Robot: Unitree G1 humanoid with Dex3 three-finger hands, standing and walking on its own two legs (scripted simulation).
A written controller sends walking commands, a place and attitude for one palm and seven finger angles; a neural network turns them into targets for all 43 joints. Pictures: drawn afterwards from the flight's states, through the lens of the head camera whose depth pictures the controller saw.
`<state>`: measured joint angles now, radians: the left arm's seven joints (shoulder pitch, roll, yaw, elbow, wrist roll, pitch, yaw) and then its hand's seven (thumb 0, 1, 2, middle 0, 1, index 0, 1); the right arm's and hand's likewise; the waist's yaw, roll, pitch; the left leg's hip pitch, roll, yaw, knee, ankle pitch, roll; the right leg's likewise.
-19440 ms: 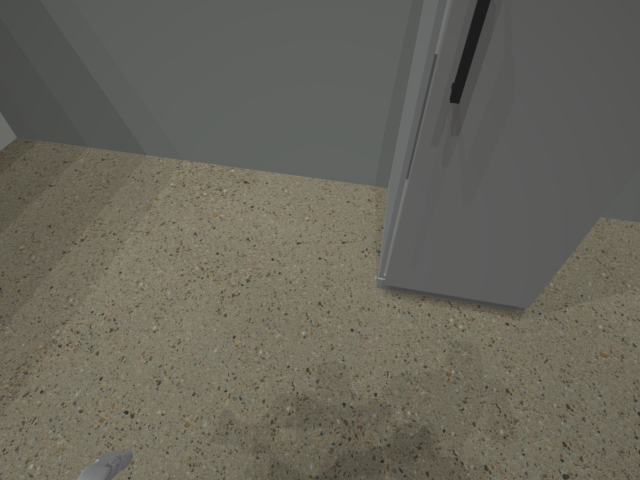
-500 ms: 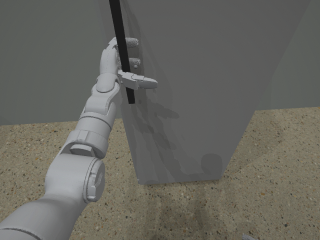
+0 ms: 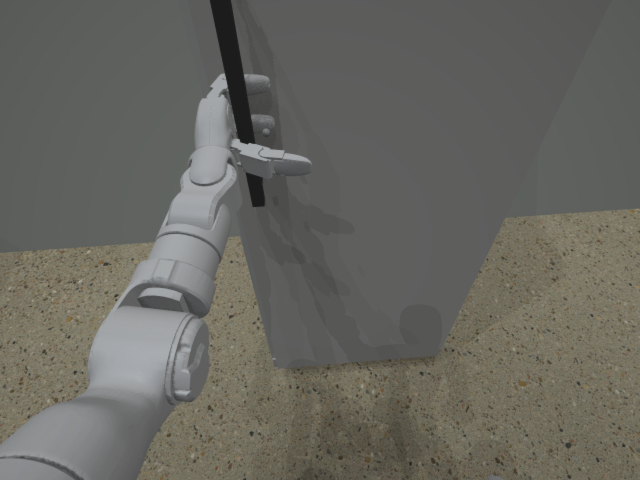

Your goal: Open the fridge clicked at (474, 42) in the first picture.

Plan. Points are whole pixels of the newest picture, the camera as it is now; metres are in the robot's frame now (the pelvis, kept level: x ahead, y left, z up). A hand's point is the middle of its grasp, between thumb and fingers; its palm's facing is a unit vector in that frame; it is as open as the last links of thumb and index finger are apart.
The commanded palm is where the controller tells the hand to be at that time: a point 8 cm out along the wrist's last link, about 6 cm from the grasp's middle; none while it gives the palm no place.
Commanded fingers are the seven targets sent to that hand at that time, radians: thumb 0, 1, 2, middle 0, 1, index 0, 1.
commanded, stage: grip the handle and tug to test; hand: left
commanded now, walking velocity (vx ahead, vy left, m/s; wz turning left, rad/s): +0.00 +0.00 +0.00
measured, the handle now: (242, 101) +0.52 +0.10 +0.22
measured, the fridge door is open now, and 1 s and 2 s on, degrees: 0 0 4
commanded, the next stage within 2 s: pull the door a little, standing still in 1.40 s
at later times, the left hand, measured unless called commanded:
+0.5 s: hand (262, 131) +0.48 +0.07 +0.21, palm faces +0.06 -1.00 +0.00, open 8.1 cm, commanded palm +0.45 +0.13 +0.20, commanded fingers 0.00 0.76 0.84 -0.44 -1.38 -0.44 -1.38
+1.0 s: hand (261, 134) +0.47 +0.07 +0.21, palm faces +0.06 -1.00 +0.00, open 5.2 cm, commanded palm +0.44 +0.13 +0.20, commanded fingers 0.00 0.90 0.90 -0.45 -1.40 -0.45 -1.40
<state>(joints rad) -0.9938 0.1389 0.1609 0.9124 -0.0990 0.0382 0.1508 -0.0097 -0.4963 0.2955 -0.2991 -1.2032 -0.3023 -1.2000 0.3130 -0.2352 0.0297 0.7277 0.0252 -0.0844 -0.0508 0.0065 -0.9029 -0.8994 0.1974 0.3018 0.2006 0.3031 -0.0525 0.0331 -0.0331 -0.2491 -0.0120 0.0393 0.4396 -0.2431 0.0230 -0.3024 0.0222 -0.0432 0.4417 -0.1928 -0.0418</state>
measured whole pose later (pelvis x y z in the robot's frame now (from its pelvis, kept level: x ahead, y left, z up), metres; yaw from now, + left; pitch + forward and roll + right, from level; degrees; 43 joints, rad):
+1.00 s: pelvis +0.00 +0.00 +0.00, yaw +0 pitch +2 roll +0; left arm -0.96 0.12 0.15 0.85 -0.11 0.09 0.15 0.02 0.77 0.83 -0.42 -1.40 -0.43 -1.40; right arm 0.28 -0.22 0.04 0.72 0.03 -0.07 -0.06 0.01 -0.90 -0.90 0.20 0.30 0.20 0.30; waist -0.04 0.03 -0.03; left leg -0.22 -0.01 0.04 0.43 -0.24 0.03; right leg -0.28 0.02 -0.04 0.43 -0.19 -0.04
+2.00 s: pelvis +0.05 +0.00 +0.01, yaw -2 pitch +1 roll +1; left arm -0.42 0.05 0.05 0.05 -0.13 0.35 0.13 0.01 0.78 0.78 -0.30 -1.37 -0.28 -1.29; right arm 0.20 -0.21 0.03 0.59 0.03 0.06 -0.01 0.01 -0.90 -0.90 0.20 0.30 0.20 0.30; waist 0.00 0.05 -0.07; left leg -0.09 -0.02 0.05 0.38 -0.25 0.02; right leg -0.15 0.03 -0.01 0.38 -0.24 -0.04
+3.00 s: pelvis -0.08 -0.23 -0.02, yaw +21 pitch -1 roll -1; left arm -0.22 0.21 -0.15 -0.42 0.04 -0.03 0.01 -0.09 0.65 0.78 -0.51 -1.40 -0.11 -1.18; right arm 0.13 -0.14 -0.01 0.63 0.02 -0.09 0.00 0.01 -0.90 -0.90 0.20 0.30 0.20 0.30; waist -0.02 0.07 0.22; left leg -0.34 0.14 -0.19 0.52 -0.18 -0.12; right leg -0.36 -0.04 0.07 0.72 -0.32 0.05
